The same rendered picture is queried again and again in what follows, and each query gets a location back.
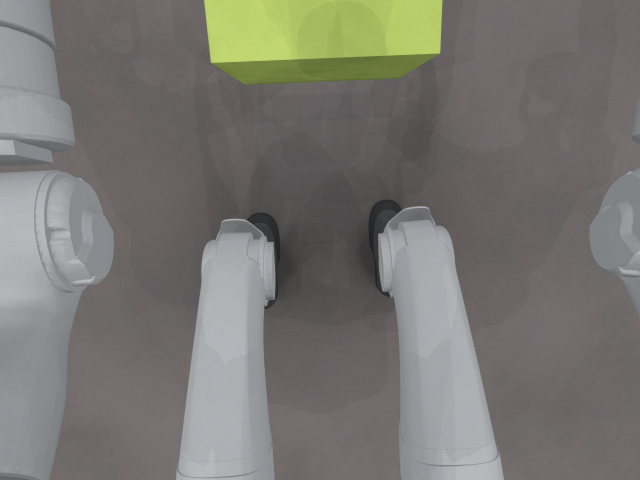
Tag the robot left foot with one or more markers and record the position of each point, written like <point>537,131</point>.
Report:
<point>268,226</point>

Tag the robot left upper arm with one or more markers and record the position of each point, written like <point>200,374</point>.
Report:
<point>54,242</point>

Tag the robot right shin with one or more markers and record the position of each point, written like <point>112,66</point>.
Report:
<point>422,213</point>

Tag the carton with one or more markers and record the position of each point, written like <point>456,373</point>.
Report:
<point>294,41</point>

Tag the robot right upper arm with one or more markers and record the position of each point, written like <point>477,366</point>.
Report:
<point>615,234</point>

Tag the left robot forearm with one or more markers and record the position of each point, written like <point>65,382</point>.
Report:
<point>34,121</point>

